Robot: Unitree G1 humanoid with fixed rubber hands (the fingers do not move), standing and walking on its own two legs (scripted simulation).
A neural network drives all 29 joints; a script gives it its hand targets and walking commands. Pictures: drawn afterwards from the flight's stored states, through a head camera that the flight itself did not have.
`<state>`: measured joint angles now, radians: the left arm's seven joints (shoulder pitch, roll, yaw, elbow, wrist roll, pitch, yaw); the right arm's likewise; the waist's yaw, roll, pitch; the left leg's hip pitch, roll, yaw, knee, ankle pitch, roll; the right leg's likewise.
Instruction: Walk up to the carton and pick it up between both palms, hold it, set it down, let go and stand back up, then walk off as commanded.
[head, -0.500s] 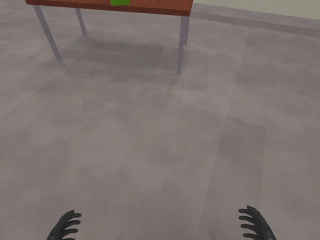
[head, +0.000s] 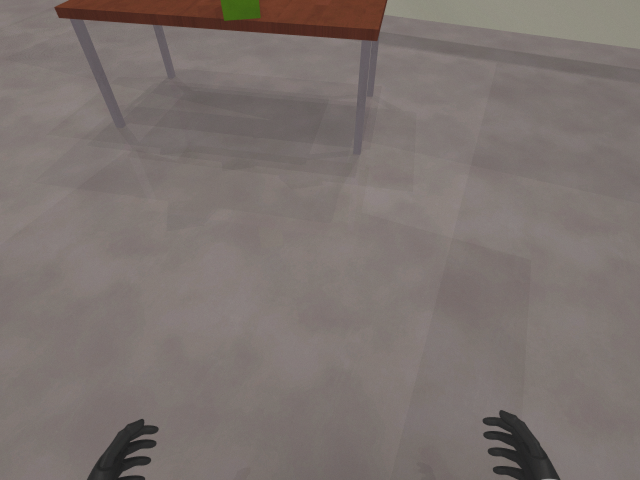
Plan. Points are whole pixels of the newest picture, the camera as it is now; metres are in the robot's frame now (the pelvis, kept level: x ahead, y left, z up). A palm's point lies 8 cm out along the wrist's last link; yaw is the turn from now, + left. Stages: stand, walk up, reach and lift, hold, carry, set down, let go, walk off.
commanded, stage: stand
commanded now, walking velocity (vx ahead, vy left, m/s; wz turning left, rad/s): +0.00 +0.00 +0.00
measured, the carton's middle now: out of the picture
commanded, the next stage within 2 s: walk up in 0.66 s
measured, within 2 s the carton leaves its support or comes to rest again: neither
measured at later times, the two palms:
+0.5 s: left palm out of the picture +0.14 +0.28 -0.06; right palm out of the picture +0.14 -0.26 -0.07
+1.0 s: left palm out of the picture +0.11 +0.31 -0.06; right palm (557, 476) +0.15 -0.27 -0.05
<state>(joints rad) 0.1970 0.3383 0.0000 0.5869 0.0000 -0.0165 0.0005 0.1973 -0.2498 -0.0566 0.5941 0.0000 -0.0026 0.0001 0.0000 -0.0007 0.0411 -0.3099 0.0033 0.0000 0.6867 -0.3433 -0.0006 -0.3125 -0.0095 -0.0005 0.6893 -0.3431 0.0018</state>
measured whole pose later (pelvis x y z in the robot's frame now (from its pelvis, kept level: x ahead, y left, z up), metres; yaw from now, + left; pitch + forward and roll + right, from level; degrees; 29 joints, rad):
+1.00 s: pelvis -0.01 +0.01 +0.01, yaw +0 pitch -2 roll +0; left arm 0.30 0.41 0.00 0.60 0.00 -0.07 0.00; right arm 0.20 -0.32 -0.10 0.59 0.00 -0.01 0.07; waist 0.01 0.00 0.01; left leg -0.42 0.01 0.00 0.87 -0.47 0.02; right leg -0.30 -0.02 0.00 0.65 -0.41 -0.05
